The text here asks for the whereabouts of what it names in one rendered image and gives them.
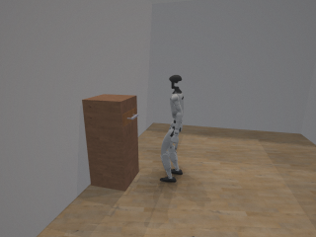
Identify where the handle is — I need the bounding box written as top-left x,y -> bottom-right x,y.
127,114 -> 139,119

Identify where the robot left hand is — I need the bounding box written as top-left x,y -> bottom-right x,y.
170,135 -> 179,150

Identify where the drawer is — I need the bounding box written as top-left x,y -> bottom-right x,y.
122,107 -> 136,126

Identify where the left robot upper arm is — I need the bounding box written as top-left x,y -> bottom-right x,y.
171,94 -> 184,116

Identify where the cabinet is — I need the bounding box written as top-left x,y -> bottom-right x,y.
82,94 -> 139,192

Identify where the left robot forearm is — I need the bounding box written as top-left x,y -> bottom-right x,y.
173,113 -> 183,136

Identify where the robot left thigh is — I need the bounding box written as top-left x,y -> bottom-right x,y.
161,128 -> 175,158

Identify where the robot right thigh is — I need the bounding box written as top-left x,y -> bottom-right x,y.
168,127 -> 175,153

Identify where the robot thigh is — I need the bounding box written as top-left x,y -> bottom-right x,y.
161,128 -> 175,158
168,127 -> 175,153

